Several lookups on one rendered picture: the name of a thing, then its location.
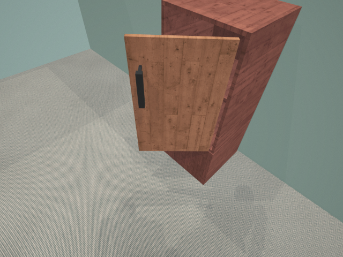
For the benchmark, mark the cupboard door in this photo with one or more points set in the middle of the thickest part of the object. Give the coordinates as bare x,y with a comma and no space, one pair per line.
185,80

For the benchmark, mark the handle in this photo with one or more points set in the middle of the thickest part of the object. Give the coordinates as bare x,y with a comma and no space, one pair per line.
140,87

